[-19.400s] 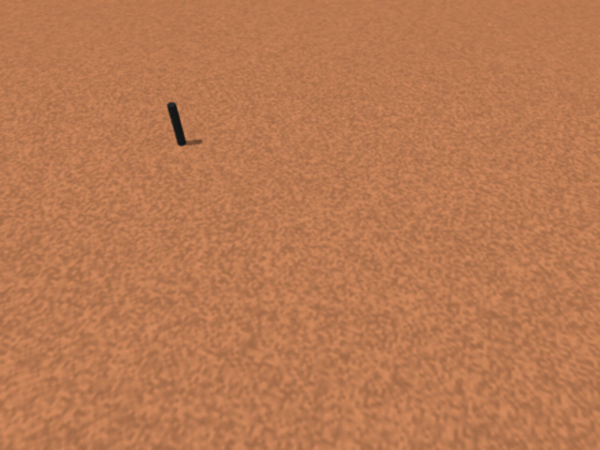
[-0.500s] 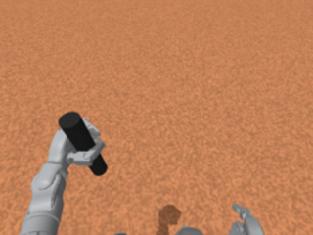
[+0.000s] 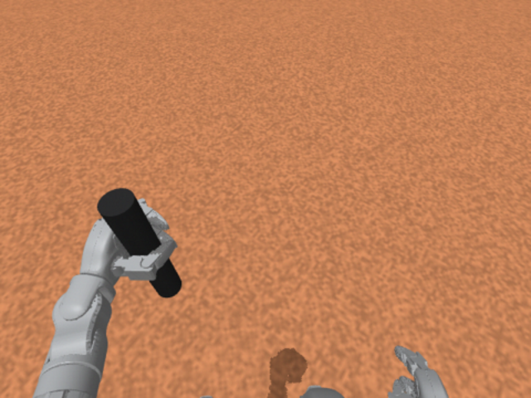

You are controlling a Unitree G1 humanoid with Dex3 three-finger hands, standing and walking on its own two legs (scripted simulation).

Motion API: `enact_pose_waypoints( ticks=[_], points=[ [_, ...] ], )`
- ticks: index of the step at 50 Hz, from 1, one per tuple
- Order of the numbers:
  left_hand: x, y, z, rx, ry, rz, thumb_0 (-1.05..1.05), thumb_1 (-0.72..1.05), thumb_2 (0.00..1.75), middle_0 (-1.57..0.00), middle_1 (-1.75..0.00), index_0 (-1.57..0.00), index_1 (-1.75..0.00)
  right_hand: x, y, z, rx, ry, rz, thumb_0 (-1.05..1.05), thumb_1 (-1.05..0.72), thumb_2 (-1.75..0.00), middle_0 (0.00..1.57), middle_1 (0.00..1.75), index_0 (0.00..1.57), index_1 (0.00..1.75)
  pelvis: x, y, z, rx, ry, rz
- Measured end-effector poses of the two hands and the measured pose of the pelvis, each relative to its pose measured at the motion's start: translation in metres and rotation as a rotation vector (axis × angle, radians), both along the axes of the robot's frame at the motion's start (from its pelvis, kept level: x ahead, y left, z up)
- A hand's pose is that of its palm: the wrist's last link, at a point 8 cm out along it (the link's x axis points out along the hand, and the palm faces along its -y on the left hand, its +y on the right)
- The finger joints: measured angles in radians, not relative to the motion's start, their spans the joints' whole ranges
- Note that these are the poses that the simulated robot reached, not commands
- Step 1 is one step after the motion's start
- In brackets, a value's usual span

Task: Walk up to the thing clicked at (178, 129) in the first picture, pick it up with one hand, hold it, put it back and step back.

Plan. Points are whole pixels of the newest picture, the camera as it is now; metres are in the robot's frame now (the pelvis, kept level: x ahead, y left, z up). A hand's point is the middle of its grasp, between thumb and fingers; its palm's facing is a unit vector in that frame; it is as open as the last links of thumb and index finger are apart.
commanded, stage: hold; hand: left
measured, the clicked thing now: (147, 251) +0.33 +0.17 +0.03
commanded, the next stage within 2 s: crouch in 1.52 s
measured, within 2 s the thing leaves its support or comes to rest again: neither
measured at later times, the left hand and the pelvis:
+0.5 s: hand (148, 248) +0.32 +0.16 +0.05, palm faces -0.16 -0.99 +0.00, open 5.9 cm; pelvis +0.00 +0.00 +0.00, yaw +0 degrees
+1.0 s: hand (151, 252) +0.32 +0.16 +0.05, palm faces -0.17 -0.99 +0.00, open 5.9 cm; pelvis +0.00 +0.00 +0.00, yaw +0 degrees
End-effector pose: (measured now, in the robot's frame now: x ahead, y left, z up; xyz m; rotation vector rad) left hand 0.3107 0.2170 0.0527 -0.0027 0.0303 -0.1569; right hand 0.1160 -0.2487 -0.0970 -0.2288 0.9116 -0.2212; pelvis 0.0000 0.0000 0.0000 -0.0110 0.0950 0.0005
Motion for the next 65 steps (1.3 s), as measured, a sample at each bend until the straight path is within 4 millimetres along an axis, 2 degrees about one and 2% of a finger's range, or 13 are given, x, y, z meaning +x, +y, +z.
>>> enact_pose_waypoints(
  ticks=[13, 32, 44, 51, 59, 65],
  points=[
    [-0.003, -0.002, 0.005, 0.004, -0.014, -0.006, 0.05, 0.10, 1.07, -0.95, -1.10, -0.99, -1.11, 0.000, 0.000, 0.002, -0.001, -0.001, -0.001, 0.01, -0.90, -0.90, 0.20, 0.30, 0.20, 0.30, 0.000, 0.001, 0.002, -0.001, -0.007, 0.002],
    [-0.005, 0.002, 0.002, 0.005, -0.007, -0.007, 0.05, 0.10, 1.07, -0.95, -1.10, -0.98, -1.11, -0.003, 0.003, 0.002, 0.001, 0.000, 0.004, 0.01, -0.90, -0.90, 0.20, 0.30, 0.20, 0.30, -0.002, 0.003, 0.002, -0.003, -0.007, 0.001],
    [-0.001, 0.002, 0.005, 0.003, -0.009, 0.005, 0.05, 0.10, 1.07, -0.95, -1.10, -0.98, -1.11, -0.004, 0.004, 0.002, 0.009, -0.005, -0.003, 0.01, -0.90, -0.90, 0.20, 0.30, 0.20, 0.30, -0.002, 0.003, 0.002, -0.003, -0.010, -0.001],
    [-0.008, -0.001, -0.001, 0.008, 0.009, -0.013, 0.05, 0.10, 1.07, -0.95, -1.10, -0.98, -1.11, -0.005, 0.002, 0.002, 0.008, -0.005, -0.003, 0.01, -0.90, -0.90, 0.20, 0.30, 0.20, 0.30, -0.002, 0.003, 0.002, -0.003, -0.005, -0.002],
    [-0.009, 0.003, -0.001, 0.002, -0.012, 0.017, 0.05, 0.10, 1.07, -0.95, -1.10, -0.98, -1.11, -0.003, 0.002, 0.002, 0.003, -0.012, 0.006, 0.01, -0.91, -0.90, 0.20, 0.30, 0.20, 0.30, -0.005, 0.001, 0.000, -0.001, -0.007, 0.000],
    [-0.013, -0.001, 0.002, 0.023, -0.012, -0.018, 0.05, 0.10, 1.07, -0.95, -1.10, -0.98, -1.11, -0.001, 0.001, 0.003, 0.004, -0.021, 0.007, 0.01, -0.91, -0.90, 0.20, 0.30, 0.20, 0.30, -0.004, 0.002, 0.001, -0.004, -0.008, 0.001]
  ],
)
